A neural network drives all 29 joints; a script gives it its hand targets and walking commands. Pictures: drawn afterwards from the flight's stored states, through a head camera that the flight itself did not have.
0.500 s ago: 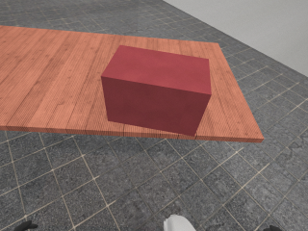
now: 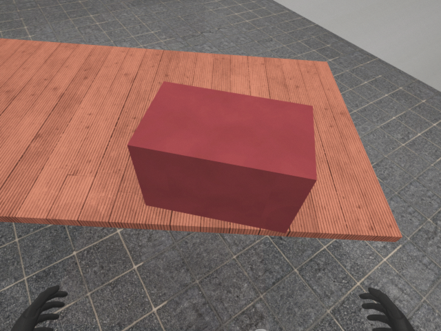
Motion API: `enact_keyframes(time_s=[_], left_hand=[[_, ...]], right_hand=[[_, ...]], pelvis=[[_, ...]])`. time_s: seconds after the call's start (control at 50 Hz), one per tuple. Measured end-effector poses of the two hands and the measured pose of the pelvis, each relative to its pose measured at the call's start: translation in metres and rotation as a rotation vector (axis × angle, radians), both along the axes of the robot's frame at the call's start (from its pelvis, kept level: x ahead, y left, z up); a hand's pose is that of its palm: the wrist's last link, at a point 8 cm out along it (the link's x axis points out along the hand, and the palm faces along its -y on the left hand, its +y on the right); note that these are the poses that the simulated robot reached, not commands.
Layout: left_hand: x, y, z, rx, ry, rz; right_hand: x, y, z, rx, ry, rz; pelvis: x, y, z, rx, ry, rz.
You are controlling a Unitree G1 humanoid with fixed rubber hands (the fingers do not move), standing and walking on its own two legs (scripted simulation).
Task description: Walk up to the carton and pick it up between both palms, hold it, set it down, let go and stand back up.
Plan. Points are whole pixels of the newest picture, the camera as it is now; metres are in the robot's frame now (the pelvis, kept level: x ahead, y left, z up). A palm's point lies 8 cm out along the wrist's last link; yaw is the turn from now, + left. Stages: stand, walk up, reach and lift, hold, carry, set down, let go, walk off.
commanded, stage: walk up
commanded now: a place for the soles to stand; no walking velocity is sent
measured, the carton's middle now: (225, 157) +0.44 -0.01 +0.06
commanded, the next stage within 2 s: none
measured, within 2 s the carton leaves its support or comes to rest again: neither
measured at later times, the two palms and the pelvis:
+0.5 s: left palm out of the picture +0.10 +0.32 -0.09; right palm out of the picture +0.11 -0.32 -0.07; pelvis +0.00 +0.00 +0.02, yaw -1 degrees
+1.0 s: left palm out of the picture +0.12 +0.34 -0.09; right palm (385, 328) +0.16 -0.30 -0.07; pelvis +0.05 +0.01 +0.01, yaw -1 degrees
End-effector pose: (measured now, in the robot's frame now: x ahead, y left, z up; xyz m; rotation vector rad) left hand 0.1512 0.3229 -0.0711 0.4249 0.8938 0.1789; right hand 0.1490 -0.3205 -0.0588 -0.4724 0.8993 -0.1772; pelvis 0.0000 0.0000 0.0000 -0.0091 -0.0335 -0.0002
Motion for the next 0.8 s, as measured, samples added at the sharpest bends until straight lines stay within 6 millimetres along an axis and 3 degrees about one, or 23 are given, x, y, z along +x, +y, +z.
enact_keyframes(time_s=[0.14,0.38,0.54,0.66,0.72,0.8], left_hand=[[-0.018,0.009,-0.006,-0.011,0.074,0.055],[-0.048,0.005,-0.015,-0.042,0.199,0.106],[-0.047,-0.005,-0.013,-0.042,0.211,0.108],[-0.037,-0.013,-0.008,-0.024,0.183,0.096],[-0.033,-0.019,-0.009,-0.015,0.179,0.094],[-0.044,-0.013,-0.006,0.008,0.202,0.122]], right_hand=[[0.008,0.004,0.004,0.005,0.015,-0.025],[-0.021,0.009,-0.006,0.052,0.115,-0.099],[-0.045,0.000,-0.013,0.064,0.166,-0.148],[-0.058,-0.017,-0.024,0.073,0.197,-0.172],[-0.056,-0.024,-0.030,0.076,0.211,-0.185],[-0.042,-0.019,-0.028,0.065,0.226,-0.156]], pelvis=[[0.003,0.005,0.007,-0.002,-0.010,-0.004],[-0.001,0.006,0.019,0.000,-0.013,-0.019],[-0.003,0.001,0.022,0.006,-0.014,-0.025],[0.016,-0.012,0.016,-0.004,-0.023,-0.027],[0.026,-0.017,0.013,-0.013,-0.016,-0.022],[0.033,-0.014,0.016,-0.012,-0.014,-0.007]])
